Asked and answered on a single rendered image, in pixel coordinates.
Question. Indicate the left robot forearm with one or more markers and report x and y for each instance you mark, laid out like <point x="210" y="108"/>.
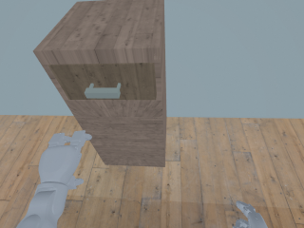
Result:
<point x="46" y="206"/>

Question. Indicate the right robot hand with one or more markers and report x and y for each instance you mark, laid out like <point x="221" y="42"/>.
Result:
<point x="255" y="220"/>

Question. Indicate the left robot hand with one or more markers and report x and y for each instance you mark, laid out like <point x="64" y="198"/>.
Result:
<point x="59" y="161"/>

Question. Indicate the cabinet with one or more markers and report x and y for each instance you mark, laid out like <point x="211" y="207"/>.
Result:
<point x="124" y="132"/>

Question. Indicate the handle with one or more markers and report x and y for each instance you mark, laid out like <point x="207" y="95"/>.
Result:
<point x="92" y="92"/>

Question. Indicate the drawer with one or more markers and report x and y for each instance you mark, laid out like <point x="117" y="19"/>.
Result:
<point x="138" y="80"/>

